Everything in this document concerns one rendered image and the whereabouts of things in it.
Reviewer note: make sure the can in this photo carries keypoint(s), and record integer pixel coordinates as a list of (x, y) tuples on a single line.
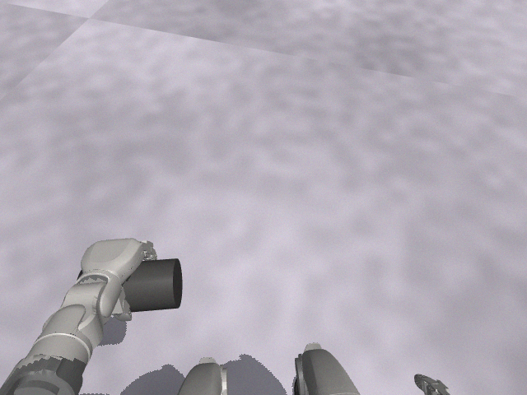
[(155, 285)]

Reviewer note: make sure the left robot arm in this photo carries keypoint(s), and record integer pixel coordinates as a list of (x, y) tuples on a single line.
[(58, 358)]

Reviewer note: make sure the left robot hand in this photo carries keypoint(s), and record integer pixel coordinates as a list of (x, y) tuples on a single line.
[(120, 257)]

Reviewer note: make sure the right robot hand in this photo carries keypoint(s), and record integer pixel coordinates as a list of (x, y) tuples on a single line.
[(430, 386)]

